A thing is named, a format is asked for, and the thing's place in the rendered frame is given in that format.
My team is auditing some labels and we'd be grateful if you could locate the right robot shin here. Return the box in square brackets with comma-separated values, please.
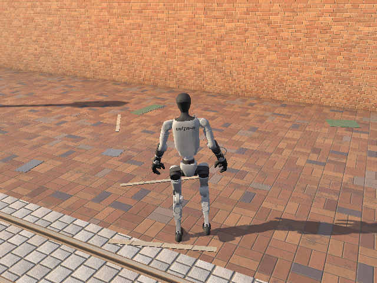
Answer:
[201, 186, 210, 227]

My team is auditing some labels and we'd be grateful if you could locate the robot right thigh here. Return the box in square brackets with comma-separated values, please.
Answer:
[197, 163, 209, 197]

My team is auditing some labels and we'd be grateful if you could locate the left robot upper arm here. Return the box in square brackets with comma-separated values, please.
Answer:
[158, 120, 173, 152]

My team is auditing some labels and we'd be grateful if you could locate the robot left forearm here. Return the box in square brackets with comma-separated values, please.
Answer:
[153, 143, 164, 164]

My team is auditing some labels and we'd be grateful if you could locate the robot left hand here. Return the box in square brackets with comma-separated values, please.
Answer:
[151, 163, 165, 175]

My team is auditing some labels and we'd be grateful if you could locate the robot right forearm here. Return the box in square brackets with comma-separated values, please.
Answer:
[212, 140, 225, 162]

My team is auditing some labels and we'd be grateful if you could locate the robot right hand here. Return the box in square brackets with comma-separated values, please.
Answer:
[214, 158, 227, 173]

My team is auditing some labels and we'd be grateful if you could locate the right robot upper arm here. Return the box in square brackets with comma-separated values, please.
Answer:
[197, 118, 217, 149]

